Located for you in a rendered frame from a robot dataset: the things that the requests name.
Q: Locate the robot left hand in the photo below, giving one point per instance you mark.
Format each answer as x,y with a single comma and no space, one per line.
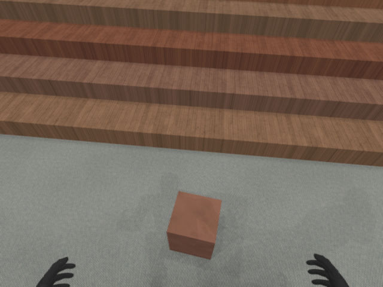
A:
52,275

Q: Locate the robot right hand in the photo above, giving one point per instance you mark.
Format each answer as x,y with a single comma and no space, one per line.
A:
335,279

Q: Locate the carton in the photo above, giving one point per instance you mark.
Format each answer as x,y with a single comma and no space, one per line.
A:
193,225

